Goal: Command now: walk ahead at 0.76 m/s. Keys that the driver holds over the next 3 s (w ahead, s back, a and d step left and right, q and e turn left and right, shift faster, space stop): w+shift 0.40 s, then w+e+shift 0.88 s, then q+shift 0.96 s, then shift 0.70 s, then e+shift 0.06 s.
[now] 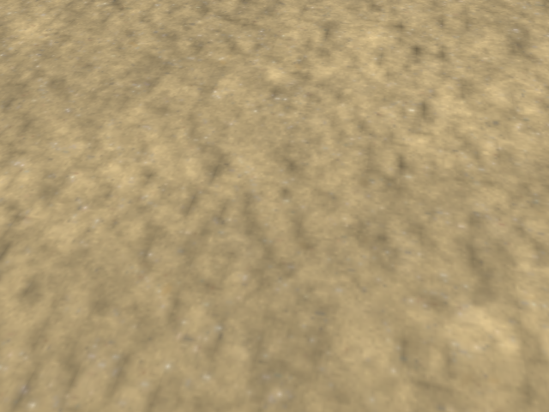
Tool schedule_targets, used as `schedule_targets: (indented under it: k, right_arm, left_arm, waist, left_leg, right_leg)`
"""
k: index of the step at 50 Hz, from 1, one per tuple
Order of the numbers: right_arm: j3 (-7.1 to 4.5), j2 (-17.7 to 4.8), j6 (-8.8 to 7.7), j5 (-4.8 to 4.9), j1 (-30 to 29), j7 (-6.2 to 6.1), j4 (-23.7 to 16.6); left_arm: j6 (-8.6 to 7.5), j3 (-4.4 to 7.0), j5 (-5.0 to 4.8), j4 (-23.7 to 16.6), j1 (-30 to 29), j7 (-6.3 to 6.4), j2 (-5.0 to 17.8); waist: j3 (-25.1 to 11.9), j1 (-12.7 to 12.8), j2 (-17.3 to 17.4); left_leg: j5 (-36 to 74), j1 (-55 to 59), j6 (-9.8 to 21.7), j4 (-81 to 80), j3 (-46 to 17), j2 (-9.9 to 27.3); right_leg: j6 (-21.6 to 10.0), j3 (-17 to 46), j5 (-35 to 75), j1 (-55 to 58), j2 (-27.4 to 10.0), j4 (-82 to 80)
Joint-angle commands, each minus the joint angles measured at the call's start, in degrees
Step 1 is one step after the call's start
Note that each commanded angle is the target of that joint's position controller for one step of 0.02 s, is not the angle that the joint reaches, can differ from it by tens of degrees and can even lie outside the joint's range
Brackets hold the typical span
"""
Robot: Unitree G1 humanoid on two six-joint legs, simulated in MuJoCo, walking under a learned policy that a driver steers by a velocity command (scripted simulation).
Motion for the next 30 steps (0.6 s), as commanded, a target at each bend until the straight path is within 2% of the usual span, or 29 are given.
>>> schedule_targets:
  k: [1,2,3,5,7,10,12,14,16,17,18,19,20,21,22,23,24,25,26,28,29,30]
  right_arm:
    - [0.04,-2.9,-2.16,-1.17,-9.2,2.03,-8.4]
    - [-0.04,-3.2,-1.60,-1.60,-7.9,2.49,-7.7]
    - [0.05,-3.0,-0.90,-1.59,-8.7,3.03,-7.8]
    - [0.42,-2.2,0.16,-0.88,-12.2,3.22,-9.1]
    - [0.73,-2.0,0.54,-0.55,-17.6,3.09,-11.1]
    - [1.50,-0.9,0.54,0.20,-24.4,3.14,-13.7]
    - [1.84,-0.7,0.58,0.38,-27.7,3.13,-15.2]
    - [1.94,-1.0,0.42,0.28,-28.7,2.88,-16.0]
    - [1.63,-1.9,0.21,0.06,-25.8,2.06,-15.5]
    - [1.00,-3.4,0.03,0.03,-20.7,1.48,-14.3]
    - [-0.01,-5.6,-0.22,0.26,-10.0,0.75,-11.2]
    - [-1.22,-7.7,-0.47,0.24,3.7,-0.09,-6.7]
    - [-2.80,-12.7,-0.80,-1.50,11.7,-0.96,-4.7]
    - [-3.43,-14.6,-1.02,-1.58,11.4,-0.12,-4.3]
    - [-3.16,-12.0,-1.10,-0.94,5.3,0.53,-4.6]
    - [-2.20,-7.6,-1.79,-0.87,1.3,0.48,-4.5]
    - [-1.48,-4.5,-2.55,-0.94,-0.4,0.53,-4.0]
    - [-0.75,-2.5,-3.11,-0.82,-1.1,0.34,-2.7]
    - [-0.18,-1.1,-3.49,-0.63,-0.8,0.19,-1.7]
    - [0.13,-0.3,-4.36,0.84,0.7,0.23,0.0]
    - [0.04,-1.2,-4.78,1.02,1.5,0.28,0.3]
    - [0.12,-1.0,-5.03,0.95,2.1,0.39,0.5]
  left_arm:
    - [-0.54,1.03,-0.66,-1.9,3.3,-0.25,8.0]
    - [-1.02,0.63,-0.76,-2.0,3.3,-0.07,6.7]
    - [-1.54,0.19,-0.83,-1.1,5.3,0.15,5.3]
    - [-1.99,0.02,-1.24,0.5,9.5,0.22,4.5]
    - [-2.13,-0.03,-1.50,0.9,12.3,0.20,4.5]
    - [-2.42,-0.15,-1.52,0.6,13.4,0.39,4.6]
    - [-2.59,-0.17,-1.60,1.0,14.6,0.68,4.9]
    - [-2.46,-0.16,-1.65,1.5,14.9,0.74,5.6]
    - [-2.19,0.02,-1.38,1.7,14.5,0.88,7.2]
    - [-1.80,0.35,-0.89,1.9,14.5,1.19,8.7]
    - [-1.14,0.92,-0.37,1.9,13.5,1.64,10.5]
    - [-0.55,1.28,-0.39,1.2,11.0,1.82,11.4]
    - [-0.52,0.14,-1.31,-0.8,12.8,0.95,5.8]
    - [-1.74,-0.99,-3.05,-2.8,15.0,-0.11,-0.4]
    - [-2.06,0.36,-3.06,-4.3,9.1,0.25,5.2]
    - [-2.02,0.58,-3.17,-5.6,4.3,0.32,5.8]
    - [-1.74,0.22,-2.90,-5.6,3.5,0.04,4.4]
    - [-0.86,0.08,-1.89,-6.0,3.4,-0.47,2.8]
    - [0.29,-0.22,-1.08,-5.7,5.6,-1.14,1.3]
    - [2.13,-0.29,-0.93,-7.4,2.9,-1.91,0.3]
    - [2.72,-0.44,-1.01,-8.7,0.6,-2.23,0.1]
    - [3.00,-0.62,-1.23,-10.3,-3.0,-2.42,0.3]
  waist:
    - [6.2,-0.9,-3.8]
    - [5.4,-1.6,-5.7]
    - [6.0,-1.2,-7.2]
    - [8.7,-0.5,-6.9]
    - [10.0,0.7,-5.5]
    - [11.3,1.6,-6.5]
    - [12.2,2.1,-6.9]
    - [11.9,1.6,-7.1]
    - [8.3,-0.7,-9.3]
    - [4.5,-3.6,-11.1]
    - [-1.1,-8.6,-12.5]
    - [-7.1,-15.0,-11.2]
    - [-14.0,-14.8,-2.8]
    - [-20.3,-9.4,11.8]
    - [-12.6,-8.7,5.8]
    - [-3.9,-7.0,-0.3]
    - [0.4,-5.0,-4.3]
    - [2.8,-2.6,-3.0]
    - [3.6,-0.7,-0.9]
    - [7.0,0.4,-0.4]
    - [8.1,0.5,0.1]
    - [9.7,0.1,-0.6]
  left_leg:
    - [10.3,-29.8,-1.0,9.7,0.1,6.2]
    - [11.3,-26.2,-2.5,8.1,1.8,6.7]
    - [13.0,-25.2,-3.6,7.9,3.3,6.6]
    - [15.4,-27.9,-4.6,5.5,5.5,6.5]
    - [17.0,-29.3,-5.2,0.0,7.5,5.9]
    - [20.3,-25.1,-5.1,-11.8,9.9,4.7]
    - [21.4,-22.2,-3.7,-17.6,11.4,4.2]
    - [19.6,-19.1,-1.5,-21.9,12.9,2.9]
    - [15.0,-9.6,1.0,-24.3,15.4,-1.3]
    - [12.0,-3.3,2.1,-23.7,15.7,-3.6]
    - [8.5,7.5,3.3,-23.5,14.9,-5.3]
    - [8.7,23.1,4.4,-26.6,13.0,-4.2]
    - [-11.7,41.0,6.5,-28.1,-2.6,8.3]
    - [-34.1,48.2,9.0,-41.7,-37.2,22.0]
    - [-33.2,41.6,7.4,-47.7,-38.9,20.7]
    - [-22.2,32.1,6.5,-46.8,-27.5,20.3]
    - [-13.4,23.1,4.9,-48.3,-20.0,18.5]
    - [-8.9,17.0,2.5,-49.5,-13.5,15.8]
    - [-6.7,13.0,1.3,-50.8,-8.9,15.0]
    - [-0.4,10.5,-1.5,-53.0,-0.8,12.7]
    - [3.7,10.1,-2.6,-53.8,2.5,12.8]
    - [9.0,9.4,-3.9,-54.7,6.9,11.3]
  right_leg:
    - [-7.7,33.5,-24.3,13.8,-19.2,-26.1]
    - [-6.9,28.1,-19.7,12.0,-16.1,-27.5]
    - [-6.8,24.4,-15.9,11.1,-14.2,-28.8]
    - [-7.4,19.7,-8.9,12.3,-12.3,-30.2]
    - [-8.1,16.1,-2.1,13.8,-11.6,-31.7]
    - [-8.2,11.2,7.8,14.5,-11.1,-33.9]
    - [-8.4,9.1,15.4,17.0,-12.4,-36.0]
    - [-8.1,6.2,27.5,21.5,-13.1,-34.4]
    - [-7.1,2.8,56.4,23.9,-13.6,-25.9]
    - [-6.5,2.1,70.2,25.1,-14.3,-17.7]
    - [-5.9,1.5,76.2,23.6,-14.8,-5.6]
    - [-5.1,0.4,69.8,16.4,-12.9,10.4]
    - [-4.7,0.3,43.6,-1.9,-7.6,31.8]
    - [-4.0,6.9,-3.8,-19.2,2.6,49.7]
    - [-6.2,11.5,0.1,-26.0,-0.3,53.1]
    - [-6.3,9.8,5.6,-26.9,-3.7,51.8]
    - [-6.4,9.6,7.7,-23.9,-6.0,48.0]
    - [-6.2,10.2,8.5,-21.2,-7.3,45.3]
    - [-5.5,10.2,8.7,-18.8,-8.0,44.2]
    - [-4.7,9.5,10.5,-21.4,-9.0,43.3]
    - [-4.3,8.6,12.8,-23.8,-9.1,42.4]
    - [-4.1,7.1,15.7,-25.4,-8.9,40.0]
